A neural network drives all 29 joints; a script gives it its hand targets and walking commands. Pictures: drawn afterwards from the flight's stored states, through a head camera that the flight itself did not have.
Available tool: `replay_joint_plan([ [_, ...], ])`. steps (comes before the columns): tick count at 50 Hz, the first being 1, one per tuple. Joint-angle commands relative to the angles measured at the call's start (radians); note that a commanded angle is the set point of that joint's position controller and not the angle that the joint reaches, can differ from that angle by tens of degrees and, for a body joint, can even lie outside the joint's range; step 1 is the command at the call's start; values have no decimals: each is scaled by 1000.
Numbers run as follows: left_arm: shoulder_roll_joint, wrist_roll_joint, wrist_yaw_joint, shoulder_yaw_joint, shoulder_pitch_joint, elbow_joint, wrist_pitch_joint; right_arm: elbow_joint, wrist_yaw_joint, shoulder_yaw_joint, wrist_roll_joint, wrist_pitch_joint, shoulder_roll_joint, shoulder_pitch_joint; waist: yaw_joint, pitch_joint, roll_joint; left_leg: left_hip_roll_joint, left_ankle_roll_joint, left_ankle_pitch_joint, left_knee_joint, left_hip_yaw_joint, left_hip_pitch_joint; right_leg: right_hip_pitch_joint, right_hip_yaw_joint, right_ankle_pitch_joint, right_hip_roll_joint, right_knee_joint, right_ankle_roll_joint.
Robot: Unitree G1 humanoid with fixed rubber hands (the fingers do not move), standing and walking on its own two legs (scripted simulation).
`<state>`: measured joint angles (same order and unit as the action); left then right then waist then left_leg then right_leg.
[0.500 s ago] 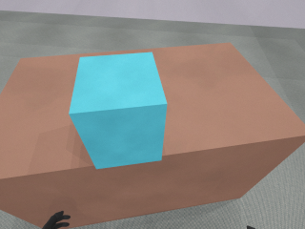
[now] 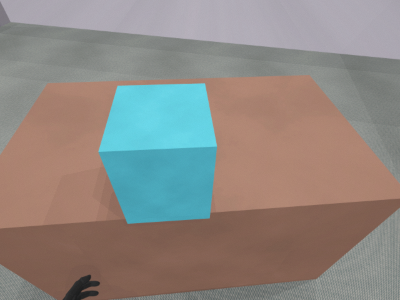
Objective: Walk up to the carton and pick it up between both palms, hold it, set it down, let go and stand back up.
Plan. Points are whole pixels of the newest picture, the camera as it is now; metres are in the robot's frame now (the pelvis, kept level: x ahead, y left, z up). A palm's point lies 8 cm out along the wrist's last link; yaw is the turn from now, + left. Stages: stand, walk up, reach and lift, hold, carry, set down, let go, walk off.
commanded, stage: walk up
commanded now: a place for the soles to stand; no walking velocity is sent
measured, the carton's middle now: (165, 154) +0.44 +0.08 +0.06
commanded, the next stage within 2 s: none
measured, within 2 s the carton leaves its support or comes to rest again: neither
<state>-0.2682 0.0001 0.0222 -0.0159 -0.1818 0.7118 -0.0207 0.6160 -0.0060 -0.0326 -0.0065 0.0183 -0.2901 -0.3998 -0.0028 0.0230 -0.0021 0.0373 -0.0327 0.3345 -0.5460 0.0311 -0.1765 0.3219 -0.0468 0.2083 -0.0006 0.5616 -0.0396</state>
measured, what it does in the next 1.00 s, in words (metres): lifts its left foot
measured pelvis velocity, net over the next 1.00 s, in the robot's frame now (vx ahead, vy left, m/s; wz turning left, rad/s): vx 0.06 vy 0.00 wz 0.17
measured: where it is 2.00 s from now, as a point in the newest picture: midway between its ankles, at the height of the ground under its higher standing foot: outside the picture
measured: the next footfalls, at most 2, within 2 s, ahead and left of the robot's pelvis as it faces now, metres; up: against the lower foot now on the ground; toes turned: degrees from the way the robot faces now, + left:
left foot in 1.04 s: +0.12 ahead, +0.14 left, +0.00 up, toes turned +9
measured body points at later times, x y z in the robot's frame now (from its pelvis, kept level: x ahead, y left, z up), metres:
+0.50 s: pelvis +0.03 +0.00 -0.01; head +0.02 +0.00 +0.44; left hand +0.11 +0.27 -0.11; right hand +0.11 -0.27 -0.11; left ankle -0.02 +0.14 -0.73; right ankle +0.06 -0.09 -0.73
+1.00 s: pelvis +0.06 +0.00 -0.01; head +0.08 +0.01 +0.44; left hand +0.13 +0.29 -0.12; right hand +0.24 -0.23 -0.10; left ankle +0.04 +0.13 -0.70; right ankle +0.06 -0.09 -0.73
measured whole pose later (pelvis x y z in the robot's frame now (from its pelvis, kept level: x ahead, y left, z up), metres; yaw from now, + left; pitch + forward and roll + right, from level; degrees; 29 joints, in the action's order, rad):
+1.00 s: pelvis +0.06 +0.00 -0.01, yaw +10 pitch -2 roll +0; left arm -0.28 0.04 0.00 -0.02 -0.25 0.65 -0.01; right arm 0.53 0.02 -0.05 -0.02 0.01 -0.26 -0.31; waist 0.04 0.09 0.01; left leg 0.00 -0.02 0.52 -0.89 -0.02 -0.37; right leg 0.23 -0.19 0.39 0.07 0.67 -0.03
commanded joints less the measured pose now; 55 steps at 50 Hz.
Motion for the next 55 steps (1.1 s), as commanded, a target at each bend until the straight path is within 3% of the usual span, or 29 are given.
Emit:
replay_joint_plan([
  [1, -132, 0, -3, -33, 37, -80, 17, -63, 4, -37, -1, 13, -121, -48, 3, 17, 21, 52, 53, 2, 123, -93, -114, -42, 170, 114, 124, -181, -27],
  [9, -155, 4, -5, -35, 14, -73, 22, -61, 6, -34, -1, 18, -113, -28, 3, -6, 40, 41, 56, -39, 107, -112, -106, -65, 145, 111, 131, -165, -25],
  [14, -156, 7, -6, -36, 8, -79, 18, -70, 4, -39, -1, 16, -117, -34, 1, -4, 3, 34, 57, -31, 97, -134, -150, -85, 129, 127, 140, -158, -26],
  [15, -150, 25, -2, -45, -31, -77, 19, -60, 2, -42, -19, 21, -96, -98, 1, -54, 37, 25, 77, 150, 114, -139, -115, -98, 104, 304, 115, -129, -36],
  [16, -135, 26, 1, -46, -32, -78, 18, -63, 2, -52, -24, 21, -113, -90, 0, 3, 13, 31, 91, 242, 135, -169, -147, -44, 93, 361, 103, -112, -29],
  [19, -119, 25, 7, -43, -44, -101, 24, -76, 7, -63, -26, 18, -144, -49, 11, 107, -46, 91, 125, 308, 202, -283, -208, 31, 72, 275, 85, -51, -2],
  [22, -130, 28, 7, -46, -60, -111, 38, -90, 6, -59, -22, 18, -138, -20, 25, 110, -62, 80, 110, 239, 196, -272, -270, -57, 67, 175, 87, -50, -7],
  [23, -131, 28, 5, -46, -75, -112, 46, -93, 4, -53, -20, 21, -125, -7, 39, 92, -44, 60, 96, 124, 138, -235, -283, -106, 96, 144, 107, -79, -23],
  [25, -185, 25, -3, -57, -127, -99, 53, -105, 2, -35, -20, 26, -74, -18, 36, 40, 47, -30, 52, -19, -45, -113, -263, -163, 224, 101, 213, -181, -80],
  [27, -194, 23, -12, -54, -107, -86, 45, -104, 9, -31, -26, 28, -59, -68, 5, 2, 101, -32, 43, -21, -71, -69, -198, -155, 238, -9, 279, -185, -140],
  [31, -150, 20, -9, -33, -72, -109, 31, -99, 17, -46, -20, 39, -98, -67, 5, -71, 44, 27, 79, -310, 4, -180, -31, -119, 11, -236, 146, -15, -48],
  [33, -138, 30, -3, -32, -68, -122, 25, -97, 19, -60, -18, 30, -137, -71, 3, -77, 4, 57, 101, -400, -18, -229, -14, -108, -18, -268, 115, 62, -27],
  [35, -122, 35, 3, -32, -34, -141, 19, -103, 22, -72, -15, 21, -169, -68, -13, -10, -92, 90, 132, -391, 13, -300, -35, -35, -33, -191, 83, 134, -14],
  [37, -117, 35, 7, -35, -13, -163, 17, -105, 26, -76, -17, 11, -174, -72, -30, 29, -111, 144, 187, -389, 49, -390, -19, 37, -41, -42, 55, 152, 3],
  [38, -109, 32, 6, -35, -37, -169, 20, -106, 27, -76, -22, 4, -182, -37, -9, 25, -137, 152, 193, -362, 44, -396, -24, 31, -30, 31, 55, 90, 1],
  [40, -142, 32, 4, -45, -65, -167, 36, -123, 26, -58, -18, 3, -151, 6, 11, -5, -49, 73, 131, -395, -43, -286, -110, -128, 23, -174, 95, 19, -27],
  [41, -164, 33, 3, -55, -104, -158, 43, -133, 25, -50, -17, 7, -127, 25, 36, -37, -6, 23, 87, -398, -134, -216, -206, -262, 69, -311, 145, 10, -64],
  [42, -204, 28, -1, -69, -177, -139, 44, -138, 26, -41, -18, 9, -94, 39, 78, -99, 92, -43, 37, -300, -308, -120, -271, -389, 134, -416, 239, -26, -136],
  [43, -222, 24, -7, -73, -239, -128, 44, -157, 33, -32, -19, 3, -64, 69, 124, -101, 161, -108, 4, 100, -472, -54, -342, -405, 248, -514, 372, -109, -225],
  [44, -210, 37, -16, -75, -243, -121, 36, -172, 42, -31, -25, -7, -52, 102, 134, -27, 155, -80, 6, 326, -586, -89, -433, -373, 309, -533, 464, -147, -304],
  [45, -192, 44, -24, -67, -235, -114, 28, -177, 44, -35, -25, -10, -52, 110, 123, 11, 82, -48, 9, 351, -610, -116, -466, -339, 313, -516, 482, -145, -330],
  [47, -187, 50, -35, -57, -153, -111, 24, -192, 33, -40, -10, -1, -46, 115, 81, 77, 67, -1, 14, 299, -468, -124, -423, -229, 218, -506, 433, -150, -280],
  [48, -196, 48, -37, -49, -77, -115, 22, -178, 28, -38, -6, 11, -28, 72, 40, 54, 119, 22, 18, 222, -287, -108, -332, -197, 133, -506, 374, -111, -219],
  [50, -181, 29, -28, -32, 4, -124, 14, -134, 12, -48, -13, 29, -13, -8, -20, -19, 145, -37, 22, -77, -54, -12, -62, -79, -17, -467, 245, 6, -119],
  [51, -178, 15, -20, -26, 14, -129, 13, -124, 9, -58, -20, 33, -40, -39, -45, -61, 109, -53, 39, -276, 37, -14, 73, 2, -46, -365, 212, 85, -66],
  [52, -136, -5, -11, -8, -18, -134, 19, -123, 14, -79, -36, 31, -107, -28, -50, -97, 14, 17, 87, -398, 34, -156, 174, 106, -72, -205, 178, 167, -8],
  [53, -89, -14, -8, 5, -72, -146, 13, -139, 24, -87, -36, 28, -178, 1, -40, -133, -121, 244, 200, -460, 123, -451, 101, 87, -64, 183, 123, 296, 44],
  [54, -109, -5, -22, -7, -98, -128, -21, -133, 35, -97, -17, 14, -219, 24, -22, -136, -144, 329, 320, -398, 149, -550, -34, 9, 24, 502, 74, 376, 58],
  [55, -125, 0, -28, -13, -79, -128, -38, -145, 42, -89, -13, 8, -200, 66, -25, -62, -135, 317, 351, -348, 157, -543, -97, 26, 64, 508, 74, 420, 63],
])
